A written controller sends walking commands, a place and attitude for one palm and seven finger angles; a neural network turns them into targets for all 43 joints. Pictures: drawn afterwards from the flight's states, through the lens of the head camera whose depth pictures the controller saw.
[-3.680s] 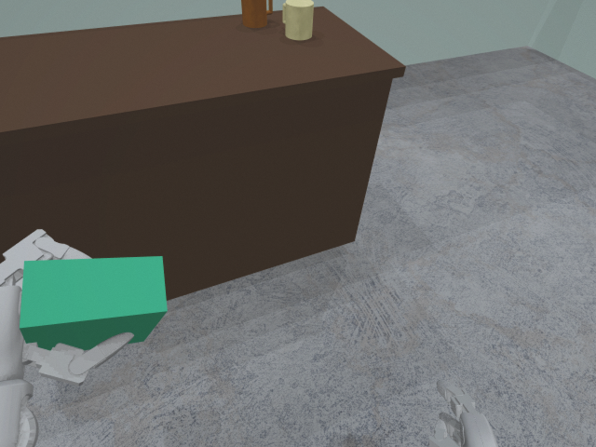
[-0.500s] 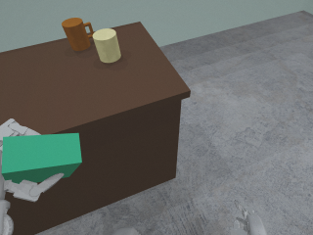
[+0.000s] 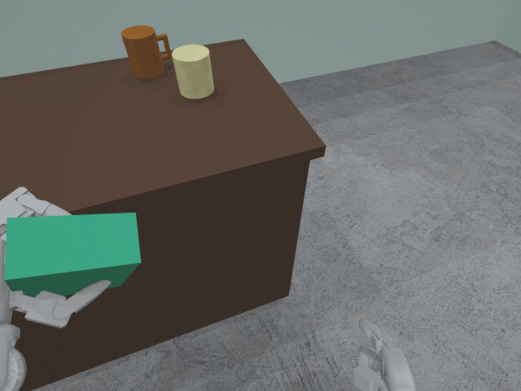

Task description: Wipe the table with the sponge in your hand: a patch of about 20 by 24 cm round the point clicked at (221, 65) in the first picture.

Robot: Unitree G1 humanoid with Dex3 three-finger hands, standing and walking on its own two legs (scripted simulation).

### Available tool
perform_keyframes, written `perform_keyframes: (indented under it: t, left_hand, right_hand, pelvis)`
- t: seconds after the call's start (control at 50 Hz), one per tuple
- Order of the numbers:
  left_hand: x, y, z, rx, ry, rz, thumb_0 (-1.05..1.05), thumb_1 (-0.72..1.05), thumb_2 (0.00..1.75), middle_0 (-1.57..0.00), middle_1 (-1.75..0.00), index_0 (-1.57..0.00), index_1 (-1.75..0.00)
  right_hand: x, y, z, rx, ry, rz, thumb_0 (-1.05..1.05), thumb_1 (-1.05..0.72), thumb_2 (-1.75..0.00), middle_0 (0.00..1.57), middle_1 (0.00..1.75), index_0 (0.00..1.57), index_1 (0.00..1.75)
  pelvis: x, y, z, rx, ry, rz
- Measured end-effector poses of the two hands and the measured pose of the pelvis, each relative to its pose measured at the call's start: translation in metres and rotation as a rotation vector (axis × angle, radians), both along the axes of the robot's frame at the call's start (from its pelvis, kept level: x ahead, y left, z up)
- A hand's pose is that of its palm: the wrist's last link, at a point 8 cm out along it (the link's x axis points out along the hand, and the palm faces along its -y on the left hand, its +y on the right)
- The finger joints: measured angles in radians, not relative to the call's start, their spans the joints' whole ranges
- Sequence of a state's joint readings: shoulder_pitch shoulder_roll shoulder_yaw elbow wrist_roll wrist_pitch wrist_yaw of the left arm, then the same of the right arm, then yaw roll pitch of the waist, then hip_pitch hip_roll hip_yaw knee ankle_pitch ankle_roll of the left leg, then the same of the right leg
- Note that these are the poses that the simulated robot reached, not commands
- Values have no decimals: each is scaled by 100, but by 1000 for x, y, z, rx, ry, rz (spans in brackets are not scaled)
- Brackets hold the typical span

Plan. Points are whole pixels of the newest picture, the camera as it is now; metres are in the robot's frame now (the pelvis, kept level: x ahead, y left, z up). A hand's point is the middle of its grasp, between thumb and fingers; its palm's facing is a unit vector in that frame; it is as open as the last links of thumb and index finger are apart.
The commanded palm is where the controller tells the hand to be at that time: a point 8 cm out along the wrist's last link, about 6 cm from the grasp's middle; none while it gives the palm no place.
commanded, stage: come to a stop and stand still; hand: left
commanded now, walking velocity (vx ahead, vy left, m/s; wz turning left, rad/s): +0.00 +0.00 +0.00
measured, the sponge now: (92, 257) +0.23 +0.21 +0.16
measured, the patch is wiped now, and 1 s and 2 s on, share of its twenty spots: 0.00 0.00 0.00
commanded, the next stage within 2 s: look again from close up in 0.84 s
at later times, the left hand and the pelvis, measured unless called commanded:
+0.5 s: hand (47, 329) +0.14 +0.22 +0.17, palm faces +0.39 -0.83 -0.39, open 9.9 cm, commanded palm +0.10 +0.26 +0.18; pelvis -0.07 -0.01 +0.00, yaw -1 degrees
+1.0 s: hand (8, 315) +0.15 +0.25 +0.18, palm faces +0.39 -0.77 -0.50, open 9.9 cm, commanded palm +0.08 +0.27 +0.18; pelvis -0.08 -0.01 +0.00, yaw +0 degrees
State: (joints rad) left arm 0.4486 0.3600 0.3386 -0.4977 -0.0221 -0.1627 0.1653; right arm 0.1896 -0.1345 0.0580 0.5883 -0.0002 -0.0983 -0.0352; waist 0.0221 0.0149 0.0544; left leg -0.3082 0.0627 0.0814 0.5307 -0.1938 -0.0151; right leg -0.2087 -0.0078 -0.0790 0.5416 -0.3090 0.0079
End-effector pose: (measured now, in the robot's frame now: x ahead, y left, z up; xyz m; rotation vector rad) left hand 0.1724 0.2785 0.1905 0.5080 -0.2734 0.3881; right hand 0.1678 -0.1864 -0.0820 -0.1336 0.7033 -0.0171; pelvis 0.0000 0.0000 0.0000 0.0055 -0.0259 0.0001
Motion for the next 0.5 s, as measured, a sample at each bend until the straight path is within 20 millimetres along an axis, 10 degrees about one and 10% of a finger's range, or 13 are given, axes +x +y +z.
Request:
perform_keyframes:
  t: [0.28,0.5]
  left_hand:
    - [-33,-11,-8,-26,28,-42,0,-47,99,-77,-134,-77,-133]
    - [-68,-20,-10,-36,15,-38,0,-47,99,-77,-134,-77,-133]
  right_hand:
    - [-71,-69,0,-158,116,-122,1,-91,-90,20,30,20,30]
    - [-84,-65,12,-134,5,-95,1,-91,-90,20,30,20,30]
  pelvis:
    - [-35,-10,3,-2,-3,3]
    - [-66,-15,3,-5,-15,-16]
